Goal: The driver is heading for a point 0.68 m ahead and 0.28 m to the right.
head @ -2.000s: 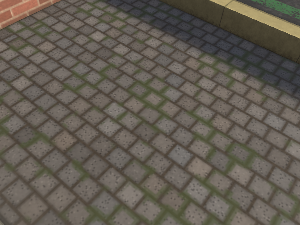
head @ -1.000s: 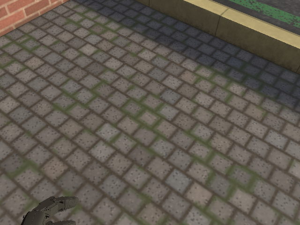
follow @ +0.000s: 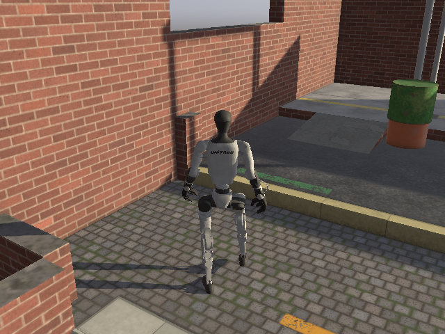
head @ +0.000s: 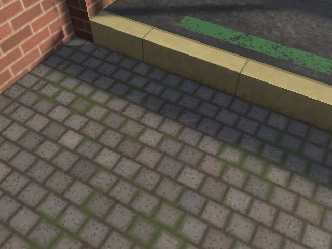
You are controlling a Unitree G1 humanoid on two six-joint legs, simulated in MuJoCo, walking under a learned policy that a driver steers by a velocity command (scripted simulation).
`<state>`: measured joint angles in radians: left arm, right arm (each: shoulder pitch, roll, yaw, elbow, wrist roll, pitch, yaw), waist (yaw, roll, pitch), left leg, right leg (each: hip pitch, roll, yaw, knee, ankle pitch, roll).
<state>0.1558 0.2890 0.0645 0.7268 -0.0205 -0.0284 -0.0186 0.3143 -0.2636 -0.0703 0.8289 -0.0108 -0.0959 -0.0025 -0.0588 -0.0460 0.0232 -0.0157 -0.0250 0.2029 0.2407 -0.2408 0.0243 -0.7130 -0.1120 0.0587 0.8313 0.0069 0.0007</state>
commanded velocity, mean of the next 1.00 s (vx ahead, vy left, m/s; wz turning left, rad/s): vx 0.49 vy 0.00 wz -0.56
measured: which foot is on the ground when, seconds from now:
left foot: down 0.00-0.16, up 0.18-0.64, down 0.66-1.00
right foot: up 0.00-0.16, down 0.18-0.68, up 0.70-1.00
